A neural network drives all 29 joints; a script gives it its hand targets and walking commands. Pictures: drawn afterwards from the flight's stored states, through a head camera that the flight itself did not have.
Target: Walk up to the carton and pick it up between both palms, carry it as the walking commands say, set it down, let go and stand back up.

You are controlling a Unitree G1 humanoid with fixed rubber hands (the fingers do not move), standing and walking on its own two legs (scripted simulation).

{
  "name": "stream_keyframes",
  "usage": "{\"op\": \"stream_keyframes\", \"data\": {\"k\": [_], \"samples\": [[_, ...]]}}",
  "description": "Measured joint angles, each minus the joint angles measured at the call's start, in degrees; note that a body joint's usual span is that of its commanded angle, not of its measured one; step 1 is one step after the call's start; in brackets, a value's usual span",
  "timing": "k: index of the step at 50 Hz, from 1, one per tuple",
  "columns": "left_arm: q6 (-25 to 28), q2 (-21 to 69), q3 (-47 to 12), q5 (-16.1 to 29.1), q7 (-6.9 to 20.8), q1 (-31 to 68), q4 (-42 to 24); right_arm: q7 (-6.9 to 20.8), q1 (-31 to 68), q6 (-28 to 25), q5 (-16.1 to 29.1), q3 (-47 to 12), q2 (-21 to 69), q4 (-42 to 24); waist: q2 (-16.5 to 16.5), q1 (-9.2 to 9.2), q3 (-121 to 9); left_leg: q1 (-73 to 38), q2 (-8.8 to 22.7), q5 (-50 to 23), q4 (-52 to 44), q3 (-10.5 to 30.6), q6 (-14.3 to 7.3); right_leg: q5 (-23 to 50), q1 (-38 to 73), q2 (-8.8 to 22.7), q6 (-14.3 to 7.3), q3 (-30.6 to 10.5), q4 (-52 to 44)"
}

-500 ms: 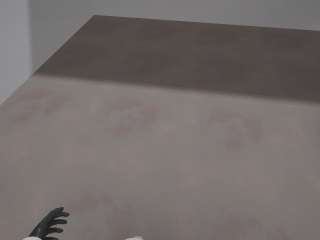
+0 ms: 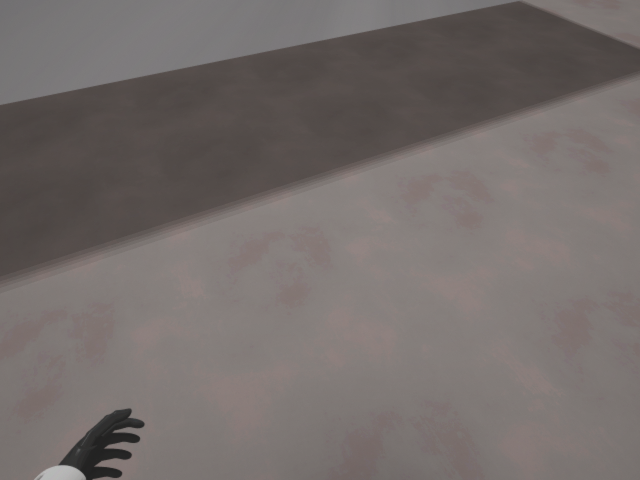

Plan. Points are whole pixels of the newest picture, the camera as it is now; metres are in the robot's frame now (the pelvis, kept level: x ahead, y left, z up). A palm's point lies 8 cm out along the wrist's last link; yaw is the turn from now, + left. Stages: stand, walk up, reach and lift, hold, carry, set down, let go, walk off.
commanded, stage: walk up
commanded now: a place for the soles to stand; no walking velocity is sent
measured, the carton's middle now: out of the picture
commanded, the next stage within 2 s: none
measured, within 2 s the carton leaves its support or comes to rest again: neither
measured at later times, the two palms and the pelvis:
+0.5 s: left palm (218, 310) +0.41 +0.17 -0.06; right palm out of the picture +0.14 -0.44 -0.01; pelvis +0.18 -0.08 +0.02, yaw -25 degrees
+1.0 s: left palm (417, 210) +0.63 -0.21 -0.06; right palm out of the picture +0.15 -0.61 -0.10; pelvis +0.33 -0.33 +0.00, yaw -42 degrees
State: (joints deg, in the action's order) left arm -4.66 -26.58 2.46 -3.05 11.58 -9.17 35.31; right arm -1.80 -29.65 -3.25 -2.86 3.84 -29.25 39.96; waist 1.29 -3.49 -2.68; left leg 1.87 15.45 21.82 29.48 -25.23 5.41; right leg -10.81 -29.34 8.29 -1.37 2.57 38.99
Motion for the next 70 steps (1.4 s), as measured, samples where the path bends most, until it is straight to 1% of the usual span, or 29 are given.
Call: {"op": "stream_keyframes", "data": {"k": [1,2,3,4,6,8,11,15,17,18,19,20,22,25,30,36,39,42,43,44,46,49,51,57,61,64,66,68,70], "samples": [[0.76,0.36,0.04,-0.01,-0.54,0.35,-0.33,0.22,0.03,0.5,0.09,0.28,-0.65,0.51,-1.23,0.67,0.28,1.08,1.85,2.35,4.44,1.05,-1.16,-1.66,0.83,-1.51,-0.01,0.0,-0.57],[1.46,1.46,0.06,-0.06,-1.37,0.99,-0.37,0.58,0.98,1.31,0.16,0.64,-1.42,1.27,-3.41,1.51,1.53,3.41,3.24,5.49,11.88,4.8,-2.98,-2.78,0.68,-3.44,0.55,0.22,1.41],[1.99,2.37,-0.05,0.12,-2.21,1.35,-0.76,0.89,2.37,2.08,0.11,0.75,-1.7,1.83,-4.68,2.37,2.92,7.06,2.4,9.27,21.35,9.26,-3.72,-3.56,0.66,-4.75,0.91,-0.09,3.03],[2.29,3.22,-0.22,0.43,-3.09,1.29,-1.29,1.1,3.98,2.53,0.24,0.61,-1.62,2.0,-5.19,3.24,4.21,11.16,-0.23,11.47,29.85,13.01,-3.7,-3.7,1.1,-5.53,1.09,-0.87,3.32],[2.59,4.61,-0.6,1.34,-4.58,0.09,-2.03,1.62,6.96,2.35,0.68,0.0,-1.12,0.92,-6.02,4.63,6.56,18.5,-4.98,10.18,38.99,16.46,-3.7,-1.03,3.88,-6.84,0.29,-2.14,0.24],[2.34,4.65,-1.06,1.67,-5.12,-1.98,-1.8,2.2,9.4,1.21,1.31,-0.82,-0.16,-0.74,-6.6,5.86,7.83,23.66,-7.45,6.76,38.07,17.4,-3.96,-1.24,7.36,-8.53,0.14,-3.21,-3.15],[0.76,2.51,-0.46,0.65,-4.47,-4.88,-0.01,2.16,11.7,0.38,1.84,-2.14,2.21,-3.42,-4.99,8.05,7.08,26.89,-10.34,4.94,27.5,18.01,-4.59,-2.24,10.84,-10.7,-0.92,-5.9,-5.25],[-0.3,-0.08,1.1,-0.21,-3.25,-6.4,2.25,1.13,11.85,-0.09,1.83,-2.79,3.67,-5.82,-2.4,9.15,4.8,27.08,-12.83,0.19,16.71,18.79,-6.09,-4.9,14.87,-12.96,-1.64,-8.0,-5.63],[-0.31,-0.95,1.55,-0.26,-2.81,-7.15,2.73,0.6,11.04,-0.48,1.9,-2.77,3.32,-6.48,-0.85,9.01,2.97,24.06,-13.9,-4.86,9.72,18.9,-7.1,-7.39,15.65,-13.67,-1.46,-9.1,-3.94],[-0.25,-0.96,1.6,-0.17,-2.73,-7.72,2.68,0.32,10.18,-0.93,1.78,-2.69,2.19,-7.25,-1.13,8.57,1.64,21.41,-13.67,-4.35,4.6,19.59,-8.03,-10.3,15.09,-14.34,-0.91,-8.94,-1.58],[-0.17,-0.6,1.73,-0.11,-2.79,-7.65,3.1,-0.06,9.84,-1.29,1.37,-2.3,1.11,-7.53,-1.43,7.48,0.62,20.92,-13.07,-8.09,2.82,19.78,-8.31,-13.0,13.34,-14.46,0.08,-8.3,2.82],[-0.26,-0.1,1.91,-0.42,-2.99,-7.17,3.6,-0.56,10.15,-1.07,1.0,-1.97,0.53,-7.32,-0.97,6.96,0.35,20.8,-12.43,-11.45,3.39,18.57,-8.02,-14.12,10.75,-13.67,1.12,-7.97,8.81],[-0.23,0.81,1.88,-1.09,-3.1,-6.42,3.86,-1.37,11.0,-0.87,0.57,-1.55,0.08,-6.59,0.26,6.64,0.91,17.98,-11.07,-12.37,2.71,15.03,-7.01,-12.81,5.53,-10.99,2.21,-7.22,18.66],[0.02,0.82,1.27,-1.1,-1.3,-5.31,3.27,-1.39,9.31,-1.82,0.33,-0.76,-0.17,-6.29,1.02,4.67,1.33,12.08,-9.37,-11.45,-2.05,12.34,-5.54,-8.21,0.83,-6.27,2.63,-4.83,23.17],[0.04,-0.85,1.42,-0.18,0.05,-3.53,2.78,-0.75,4.11,-2.05,-0.22,0.45,-0.89,-4.04,1.65,2.56,0.41,4.06,-6.51,-10.24,-7.35,9.37,-3.5,-2.1,-2.92,-1.3,2.93,-4.1,20.01],[-0.3,-2.13,2.13,0.52,-0.03,-1.11,3.27,-0.21,-0.45,-1.48,-1.31,2.46,-0.44,-1.03,1.35,0.89,-0.26,-3.11,-3.05,-5.55,-8.99,5.81,-2.28,0.29,-5.11,0.25,2.14,-1.44,11.53],[-0.01,-2.14,2.13,1.02,0.08,0.52,3.78,-0.15,-2.21,-1.14,-1.09,2.58,-0.43,-0.25,1.12,-0.07,0.11,-6.72,-1.62,-2.56,-8.66,3.99,-1.23,0.63,-4.09,-0.3,1.77,-0.27,4.88],[0.76,-1.84,2.05,1.16,-0.23,1.75,3.52,0.0,-3.56,-0.3,-0.44,2.74,-0.58,0.24,0.57,-0.62,0.42,-8.62,0.32,2.59,-4.35,3.29,-0.89,0.34,-1.28,-1.94,0.16,0.78,-1.12],[1.39,-1.26,2.17,1.05,-0.77,2.57,3.73,0.11,-3.36,0.11,-0.12,2.89,-0.63,0.73,-0.55,-0.36,1.27,-7.76,2.27,4.78,0.45,4.57,-1.94,3.52,-1.35,-3.38,-0.21,1.01,0.16],[2.1,-0.21,2.14,0.89,-1.68,3.48,4.01,0.39,-2.36,0.76,0.29,2.95,-0.54,1.42,-2.05,0.2,2.75,-5.25,3.52,6.46,8.75,8.17,-3.86,2.72,-1.74,-4.96,-0.58,1.42,3.46],[2.97,1.96,1.59,1.19,-3.79,4.21,3.97,1.36,0.87,1.7,1.41,2.11,0.66,1.94,-2.99,1.43,5.43,3.42,-0.36,9.49,27.24,16.9,-5.53,-4.1,-0.2,-7.02,-1.38,0.24,5.62],[3.32,5.56,0.17,2.75,-5.78,2.81,4.51,2.71,5.31,0.97,2.46,0.26,1.93,-0.38,-5.08,2.91,8.74,15.64,-6.15,6.54,39.27,20.39,-7.11,-2.3,6.56,-8.8,-1.6,-0.02,0.12],[3.22,6.2,-0.38,3.0,-6.16,0.22,5.27,3.18,7.45,0.28,2.34,-0.87,2.99,-1.64,-5.39,4.47,8.67,21.52,-7.88,4.57,36.52,19.66,-7.51,-1.95,11.32,-9.75,-1.79,-0.55,-3.72],[2.42,2.62,1.41,1.81,-5.97,-7.47,8.13,2.91,9.87,0.35,1.23,-2.05,5.59,-4.25,-1.81,8.37,3.62,29.59,-9.4,-4.73,18.86,19.99,-6.72,-6.5,20.94,-11.62,-3.09,-2.79,-8.57],[3.27,1.92,1.91,1.49,-5.55,-10.63,8.98,2.45,10.35,0.5,1.25,-0.81,4.57,-4.85,-0.36,9.21,1.27,29.32,-10.73,-12.0,11.95,20.3,-6.02,-9.28,25.98,-12.54,-3.0,-4.06,-11.99],[3.91,2.32,1.52,1.59,-5.68,-12.27,9.07,1.86,10.96,-0.04,1.49,0.22,3.08,-4.92,-0.14,9.27,0.68,26.11,-12.3,-12.97,6.39,20.19,-6.43,-12.17,28.67,-12.97,-2.67,-5.28,-13.07],[4.22,2.85,1.19,1.63,-5.85,-13.41,8.81,1.22,11.74,-1.26,1.25,0.49,1.46,-5.44,-0.57,9.1,0.65,22.61,-13.22,-12.59,1.17,21.05,-8.48,-16.04,26.36,-13.3,-2.1,-6.22,-6.32],[4.1,3.56,1.35,1.22,-6.21,-12.12,9.65,0.18,13.5,-2.03,0.32,0.8,1.62,-5.46,-0.01,7.2,2.67,23.09,-13.34,-13.55,4.49,20.25,-8.02,-17.02,18.73,-13.54,0.02,-7.38,11.27],[4.02,3.68,1.27,0.67,-6.28,-10.58,9.42,-0.78,12.98,-2.21,-0.02,0.11,2.48,-5.95,0.87,5.79,4.53,20.28,-12.98,-11.18,4.59,18.79,-7.24,-14.18,11.1,-12.89,0.74,-7.86,24.49]]}}
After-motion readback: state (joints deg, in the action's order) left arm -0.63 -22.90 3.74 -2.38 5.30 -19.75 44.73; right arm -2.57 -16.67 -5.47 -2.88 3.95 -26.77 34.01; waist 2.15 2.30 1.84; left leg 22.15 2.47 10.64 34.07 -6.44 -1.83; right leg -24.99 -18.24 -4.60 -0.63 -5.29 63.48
